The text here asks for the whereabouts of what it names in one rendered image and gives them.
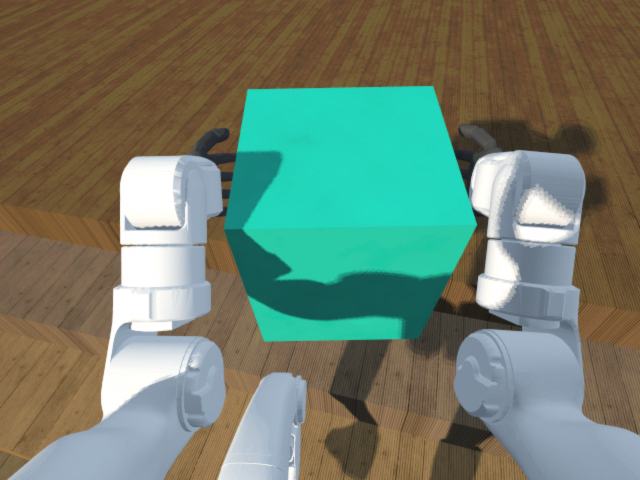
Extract robot right hand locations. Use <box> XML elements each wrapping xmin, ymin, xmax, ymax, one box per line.
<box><xmin>453</xmin><ymin>124</ymin><xmax>504</xmax><ymax>217</ymax></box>

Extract right robot forearm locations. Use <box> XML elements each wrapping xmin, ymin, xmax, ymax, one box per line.
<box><xmin>469</xmin><ymin>150</ymin><xmax>586</xmax><ymax>404</ymax></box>

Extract right robot upper arm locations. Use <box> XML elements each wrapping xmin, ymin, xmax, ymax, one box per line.
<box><xmin>453</xmin><ymin>329</ymin><xmax>640</xmax><ymax>480</ymax></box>

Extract left robot forearm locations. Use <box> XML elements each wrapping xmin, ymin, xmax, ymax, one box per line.
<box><xmin>101</xmin><ymin>155</ymin><xmax>223</xmax><ymax>412</ymax></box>

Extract left robot upper arm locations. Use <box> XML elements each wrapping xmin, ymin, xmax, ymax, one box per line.
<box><xmin>8</xmin><ymin>335</ymin><xmax>226</xmax><ymax>480</ymax></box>

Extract left robot thigh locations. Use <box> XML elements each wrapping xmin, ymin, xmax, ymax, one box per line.
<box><xmin>217</xmin><ymin>372</ymin><xmax>307</xmax><ymax>480</ymax></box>

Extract robot left shin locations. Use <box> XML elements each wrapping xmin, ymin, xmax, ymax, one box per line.
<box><xmin>259</xmin><ymin>378</ymin><xmax>301</xmax><ymax>480</ymax></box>

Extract robot left hand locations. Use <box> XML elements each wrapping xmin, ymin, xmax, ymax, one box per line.
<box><xmin>188</xmin><ymin>128</ymin><xmax>237</xmax><ymax>218</ymax></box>

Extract carton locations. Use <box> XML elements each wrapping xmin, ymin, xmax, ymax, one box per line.
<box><xmin>224</xmin><ymin>86</ymin><xmax>477</xmax><ymax>341</ymax></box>

